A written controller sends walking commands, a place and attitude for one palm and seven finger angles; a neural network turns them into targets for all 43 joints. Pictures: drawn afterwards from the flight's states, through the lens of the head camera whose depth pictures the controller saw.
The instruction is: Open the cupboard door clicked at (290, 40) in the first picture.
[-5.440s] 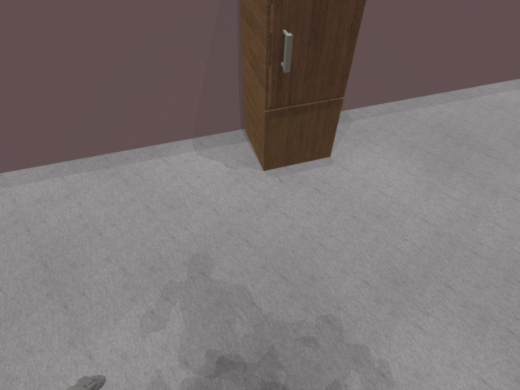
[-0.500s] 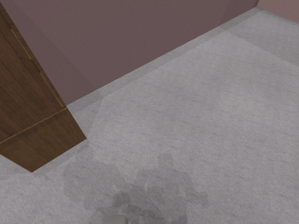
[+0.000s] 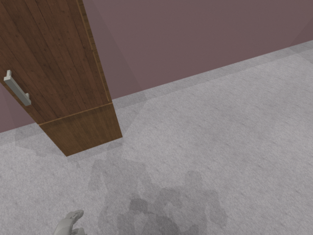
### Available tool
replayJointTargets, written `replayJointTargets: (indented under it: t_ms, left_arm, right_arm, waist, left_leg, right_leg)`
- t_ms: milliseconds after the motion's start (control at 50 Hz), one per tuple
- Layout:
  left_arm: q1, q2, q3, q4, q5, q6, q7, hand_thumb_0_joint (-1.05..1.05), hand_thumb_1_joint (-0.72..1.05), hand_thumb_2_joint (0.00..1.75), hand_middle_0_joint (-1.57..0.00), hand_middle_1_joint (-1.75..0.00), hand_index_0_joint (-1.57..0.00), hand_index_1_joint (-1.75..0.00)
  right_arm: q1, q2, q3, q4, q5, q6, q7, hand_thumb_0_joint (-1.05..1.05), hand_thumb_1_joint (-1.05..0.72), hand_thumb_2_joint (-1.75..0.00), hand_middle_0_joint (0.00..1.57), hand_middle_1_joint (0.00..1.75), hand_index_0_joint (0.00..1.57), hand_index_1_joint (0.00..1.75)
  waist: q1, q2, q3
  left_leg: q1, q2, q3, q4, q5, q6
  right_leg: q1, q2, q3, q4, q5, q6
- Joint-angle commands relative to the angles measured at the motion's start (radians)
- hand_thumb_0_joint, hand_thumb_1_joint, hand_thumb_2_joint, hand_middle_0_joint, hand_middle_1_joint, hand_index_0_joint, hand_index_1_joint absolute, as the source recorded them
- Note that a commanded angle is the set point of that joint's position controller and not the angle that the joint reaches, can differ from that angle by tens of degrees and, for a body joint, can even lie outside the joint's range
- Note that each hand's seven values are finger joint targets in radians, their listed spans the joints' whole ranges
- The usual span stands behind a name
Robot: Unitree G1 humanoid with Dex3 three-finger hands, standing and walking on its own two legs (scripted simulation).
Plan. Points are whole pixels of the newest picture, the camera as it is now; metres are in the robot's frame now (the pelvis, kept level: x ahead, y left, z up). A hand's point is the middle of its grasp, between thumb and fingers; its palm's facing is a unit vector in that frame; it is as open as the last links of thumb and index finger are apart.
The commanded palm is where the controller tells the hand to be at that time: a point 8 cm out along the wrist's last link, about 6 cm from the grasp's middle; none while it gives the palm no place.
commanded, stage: turn to face it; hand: left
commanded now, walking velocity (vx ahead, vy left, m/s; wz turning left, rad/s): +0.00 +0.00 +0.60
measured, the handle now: (18, 88) +0.64 +0.60 -0.07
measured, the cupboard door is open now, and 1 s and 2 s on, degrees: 0 0 0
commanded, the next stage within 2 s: take the last steps up to it in 0.60 s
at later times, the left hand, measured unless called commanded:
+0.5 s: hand out of the picture -0.05 +0.24 -0.18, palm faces +0.31 -0.92 -0.26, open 7.4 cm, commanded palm none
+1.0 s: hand out of the picture -0.04 +0.19 -0.15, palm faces +0.43 -0.88 -0.23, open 7.3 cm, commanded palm none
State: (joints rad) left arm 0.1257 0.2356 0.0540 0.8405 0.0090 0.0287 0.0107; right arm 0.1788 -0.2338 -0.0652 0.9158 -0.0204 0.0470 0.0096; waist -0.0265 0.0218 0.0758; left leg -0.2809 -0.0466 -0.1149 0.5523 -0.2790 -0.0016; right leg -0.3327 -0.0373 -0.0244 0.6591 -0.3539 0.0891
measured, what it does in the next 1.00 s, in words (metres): steps on the spot, turning left: right foot, then left foot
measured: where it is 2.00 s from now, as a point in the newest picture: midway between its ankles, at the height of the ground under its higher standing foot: (125, 221)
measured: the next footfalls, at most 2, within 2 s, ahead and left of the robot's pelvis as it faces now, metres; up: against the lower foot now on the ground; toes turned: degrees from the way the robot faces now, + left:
right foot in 0.02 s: +0.05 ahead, -0.13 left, +0.00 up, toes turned -2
left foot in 0.44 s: -0.01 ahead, +0.13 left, +0.00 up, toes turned +21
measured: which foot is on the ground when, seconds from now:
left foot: down 0.00-0.02, up 0.04-0.42, down 0.44-0.86, up 0.88-1.00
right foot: up 0.00-0.00, down 0.02-0.44, up 0.46-0.84, down 0.86-1.00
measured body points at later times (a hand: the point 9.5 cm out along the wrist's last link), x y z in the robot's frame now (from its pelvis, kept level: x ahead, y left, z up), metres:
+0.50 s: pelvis -0.01 +0.03 -0.01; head +0.02 +0.06 +0.44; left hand -0.06 +0.29 -0.16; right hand +0.17 -0.20 -0.13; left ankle -0.04 +0.12 -0.73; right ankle +0.00 -0.12 -0.70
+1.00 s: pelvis +0.01 +0.02 +0.01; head +0.01 -0.01 +0.46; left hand -0.06 +0.24 -0.13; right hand +0.13 -0.20 -0.16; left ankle -0.04 +0.14 -0.66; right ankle +0.03 -0.09 -0.73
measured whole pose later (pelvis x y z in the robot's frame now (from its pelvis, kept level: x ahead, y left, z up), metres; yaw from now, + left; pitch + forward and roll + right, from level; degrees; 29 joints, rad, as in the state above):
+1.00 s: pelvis +0.01 +0.02 +0.01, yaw +23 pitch -1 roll +1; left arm 0.33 0.13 0.02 1.00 0.03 -0.04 0.01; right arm 0.27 -0.22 -0.07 1.05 -0.03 0.05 0.02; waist 0.01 0.05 -0.01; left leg -0.46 0.01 0.01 1.03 -0.34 0.00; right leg -0.15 -0.06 -0.11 0.46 -0.29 0.00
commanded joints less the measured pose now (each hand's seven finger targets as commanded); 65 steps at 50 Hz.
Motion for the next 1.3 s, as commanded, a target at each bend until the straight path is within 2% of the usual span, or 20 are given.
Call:
replayJointTargets:
  t_ms: [0, 40, 120, 300, 380, 420, 440, 540, 700, 800, 820, 840, 880, 940, 980, 1140, 1220, 1240, 1260, 1280]
  left_arm:
    - [0.173, 0.265, 0.059, -0.05, 0.02, -0.042, 0.026, 0.0, 0.9, 0.9, -0.2, -0.3, -0.2, -0.3]
    - [0.11, 0.226, 0.056, -0.069, 0.011, -0.03, 0.032, 0.0, 0.9, 0.9, -0.2, -0.3, -0.2, -0.3]
    - [0.016, 0.141, 0.024, -0.084, 0.013, -0.037, 0.025, 0.0, 0.9, 0.9, -0.2, -0.3, -0.2, -0.3]
    - [0.159, 0.209, 0.046, 0.0, 0.024, -0.028, 0.022, 0.0, 0.9, 0.9, -0.2, -0.3, -0.2, -0.3]
    - [0.139, 0.193, 0.048, 0.024, 0.009, -0.016, 0.018, 0.0, 0.9, 0.9, -0.2, -0.3, -0.2, -0.3]
    - [0.128, 0.079, 0.015, -0.029, 0.002, -0.006, 0.01, 0.0, 0.9, 0.9, -0.2, -0.3, -0.2, -0.3]
    - [0.072, 0.093, 0.011, -0.028, 0.009, 0.009, 0.022, 0.0, 0.9, 0.9, -0.2, -0.3, -0.2, -0.3]
    - [0.124, 0.086, 0.018, 0.062, 0.003, 0.004, 0.003, 0.0, 0.9, 0.9, -0.2, -0.3, -0.2, -0.3]
    - [0.081, 0.047, 0.003, 0.057, 0.0, -0.001, 0.01, 0.0, 0.9, 0.9, -0.2, -0.3, -0.2, -0.3]
    - [0.212, 0.037, 0.002, 0.116, 0.012, -0.032, -0.002, 0.0, 0.9, 0.9, -0.2, -0.3, -0.2, -0.3]
    - [0.261, 0.077, 0.012, 0.131, 0.022, -0.044, 0.001, 0.0, 0.9, 0.9, -0.2, -0.3, -0.2, -0.3]
    - [0.313, 0.174, 0.033, 0.137, 0.034, -0.052, 0.009, 0.0, 0.9, 0.9, -0.2, -0.3, -0.2, -0.3]
    - [0.317, 0.186, 0.037, 0.132, 0.015, -0.06, 0.017, 0.0, 0.9, 0.9, -0.2, -0.3, -0.2, -0.3]
    - [0.194, 0.089, 0.013, 0.12, 0.016, -0.08, 0.016, 0.0, 0.9, 0.9, -0.2, -0.3, -0.2, -0.3]
    - [0.221, 0.061, 0.008, 0.132, 0.015, -0.091, 0.015, 0.0, 0.9, 0.9, -0.2, -0.3, -0.2, -0.3]
    - [0.359, 0.073, 0.009, 0.232, 0.026, -0.1, 0.013, 0.0, 0.9, 0.9, -0.2, -0.3, -0.2, -0.3]
    - [0.332, 0.077, 0.019, 0.247, 0.019, -0.082, 0.013, 0.0, 0.9, 0.9, -0.2, -0.3, -0.2, -0.3]
    - [0.337, 0.044, 0.013, 0.246, 0.018, -0.078, 0.008, 0.0, 0.9, 0.9, -0.2, -0.3, -0.2, -0.3]
    - [0.354, -0.02, 0.004, 0.225, 0.008, -0.074, 0.001, 0.0, 0.9, 0.9, -0.2, -0.3, -0.2, -0.3]
    - [0.299, -0.029, -0.005, 0.183, 0.011, -0.075, 0.002, 0.0, 0.9, 0.9, -0.2, -0.3, -0.2, -0.3]
  right_arm:
    - [-0.008, -0.082, -0.042, -0.124, 0.015, -0.026, 0.0, 0.0, -0.9, -0.9, 0.2, 0.3, 0.2, 0.3]
    - [-0.023, -0.13, -0.06, -0.115, 0.003, -0.002, -0.001, 0.0, -0.9, -0.9, 0.2, 0.3, 0.2, 0.3]
    - [0.018, -0.108, -0.047, -0.059, -0.002, 0.013, 0.024, 0.0, -0.9, -0.9, 0.2, 0.3, 0.2, 0.3]
    - [-0.082, -0.067, -0.011, -0.067, 0.013, -0.002, 0.018, 0.0, -0.9, -0.9, 0.2, 0.3, 0.2, 0.3]
    - [0.03, -0.105, -0.015, -0.031, 0.009, -0.026, 0.011, 0.0, -0.9, -0.9, 0.2, 0.3, 0.2, 0.3]
    - [0.112, -0.279, -0.049, -0.024, 0.003, -0.033, 0.003, 0.0, -0.9, -0.9, 0.2, 0.3, 0.2, 0.3]
    - [0.142, -0.267, -0.046, -0.002, 0.003, -0.034, -0.011, 0.0, -0.9, -0.9, 0.2, 0.3, 0.2, 0.3]
    - [-0.019, -0.159, -0.01, -0.023, 0.004, -0.046, -0.03, 0.0, -0.9, -0.9, 0.2, 0.3, 0.2, 0.3]
    - [0.034, -0.15, -0.017, 0.015, -0.003, -0.039, -0.029, 0.0, -0.9, -0.9, 0.2, 0.3, 0.2, 0.3]
    - [0.011, -0.115, -0.013, 0.033, 0.002, -0.041, -0.022, 0.0, -0.9, -0.9, 0.2, 0.3, 0.2, 0.3]
    - [0.017, -0.07, -0.008, 0.029, 0.008, -0.044, -0.018, 0.0, -0.9, -0.9, 0.2, 0.3, 0.2, 0.3]
    - [0.017, -0.006, 0.006, 0.0, 0.016, -0.047, -0.011, 0.0, -0.9, -0.9, 0.2, 0.3, 0.2, 0.3]
    - [-0.081, -0.079, -0.019, -0.03, -0.007, -0.035, 0.006, 0.0, -0.9, -0.9, 0.2, 0.3, 0.2, 0.3]
    - [0.04, -0.048, -0.023, 0.039, -0.012, -0.029, 0.024, 0.0, -0.9, -0.9, 0.2, 0.3, 0.2, 0.3]
    - [0.07, -0.019, -0.019, 0.056, -0.01, -0.029, 0.025, 0.0, -0.9, -0.9, 0.2, 0.3, 0.2, 0.3]
    - [-0.047, 0.026, 0.001, 0.021, 0.001, -0.058, 0.038, 0.0, -0.9, -0.9, 0.2, 0.3, 0.2, 0.3]
    - [0.101, 0.005, 0.001, 0.075, 0.001, -0.087, 0.024, 0.0, -0.9, -0.9, 0.2, 0.3, 0.2, 0.3]
    - [0.231, -0.055, -0.014, 0.117, -0.002, -0.095, 0.012, 0.0, -0.9, -0.9, 0.2, 0.3, 0.2, 0.3]
    - [0.358, -0.162, -0.04, 0.151, -0.013, -0.104, -0.004, 0.0, -0.9, -0.9, 0.2, 0.3, 0.2, 0.3]
    - [0.434, -0.205, -0.042, 0.168, -0.009, -0.097, -0.013, 0.0, -0.9, -0.9, 0.2, 0.3, 0.2, 0.3]
  waist:
    - [0.074, -0.331, -0.167]
    - [0.051, -0.261, -0.131]
    - [0.003, -0.224, -0.042]
    - [0.076, -0.253, -0.107]
    - [0.01, -0.172, -0.154]
    - [-0.03, 0.289, -0.184]
    - [-0.052, 0.24, -0.179]
    - [0.027, 0.135, -0.109]
    - [0.001, 0.117, -0.122]
    - [0.067, 0.093, -0.073]
    - [0.089, -0.043, -0.054]
    - [0.113, -0.321, -0.027]
    - [0.123, -0.248, 0.07]
    - [0.026, -0.149, 0.077]
    - [0.026, -0.179, 0.056]
    - [0.081, -0.211, 0.061]
    - [0.012, -0.15, -0.015]
    - [-0.04, -0.005, -0.079]
    - [-0.077, 0.256, -0.165]
    - [-0.098, 0.308, -0.172]
  left_leg:
    - [-0.322, -0.047, 0.055, 0.342, -0.275, -0.039]
    - [-0.281, 0.024, 0.01, 0.633, -0.297, -0.029]
    - [-0.276, 0.071, 0.083, 0.699, -0.093, -0.063]
    - [-0.133, 0.067, 0.203, 0.249, -0.184, -0.059]
    - [0.144, 0.076, 0.216, -0.137, 0.095, -0.027]
    - [0.325, 0.471, -0.226, -0.205, 0.682, 0.18]
    - [0.259, 0.474, -0.206, -0.199, 0.664, 0.212]
    - [0.193, 0.294, -0.002, -0.191, 0.634, 0.16]
    - [0.205, 0.295, -0.071, -0.198, 0.538, 0.178]
    - [-0.036, 0.217, -0.085, -0.165, -0.066, 0.12]
    - [-0.182, 0.133, -0.02, -0.024, -0.195, 0.071]
    - [-0.387, 0.006, 0.13, 0.243, -0.296, 0.009]
    - [-0.412, 0.078, 0.044, 0.499, -0.219, 0.01]
    - [-0.345, 0.118, 0.082, 0.566, -0.008, -0.011]
    - [-0.326, 0.121, 0.118, 0.541, 0.063, -0.029]
    - [-0.238, 0.136, 0.216, 0.179, 0.034, -0.02]
    - [0.11, 0.081, 0.283, -0.054, 0.059, -0.002]
    - [0.291, 0.109, 0.238, -0.109, 0.026, 0.008]
    - [0.454, 0.353, -0.083, -0.179, -0.009, 0.077]
    - [0.462, 0.472, -0.272, -0.295, -0.038, 0.154]
  right_leg:
    - [0.391, -0.417, 0.382, -0.361, 0.375, -0.164]
    - [0.182, -0.432, 0.346, -0.374, 0.276, -0.241]
    - [0.117, -0.279, 0.057, -0.349, 0.263, -0.185]
    - [0.255, -0.324, -0.03, -0.247, 0.561, -0.214]
    - [0.144, -0.278, -0.114, -0.06, 0.483, -0.111]
    - [-0.22, -0.095, -0.127, 0.295, -0.313, -0.001]
    - [-0.192, -0.1, -0.032, 0.392, -0.311, -0.014]
    - [-0.164, -0.08, -0.017, 0.415, -0.087, -0.007]
    - [-0.058, -0.034, -0.026, 0.15, -0.104, -0.011]
    - [0.235, -0.006, -0.072, -0.195, 0.054, -0.037]
    - [0.355, -0.091, 0.031, -0.308, -0.024, -0.064]
    - [0.426, -0.352, 0.361, -0.474, -0.216, -0.158]
    - [0.171, -0.435, 0.514, -0.601, -0.459, -0.234]
    - [0.099, -0.308, 0.214, -0.55, -0.221, -0.168]
    - [0.123, -0.26, 0.082, -0.531, -0.062, -0.147]
    - [0.195, -0.281, 0.015, -0.486, 0.083, -0.184]
    - [0.094, -0.226, -0.051, -0.296, 0.119, -0.152]
    - [0.032, -0.174, -0.1, -0.091, 0.14, -0.128]
    - [-0.163, -0.063, -0.175, 0.197, -0.081, -0.08]
    - [-0.286, -0.009, -0.113, 0.4, -0.273, -0.085]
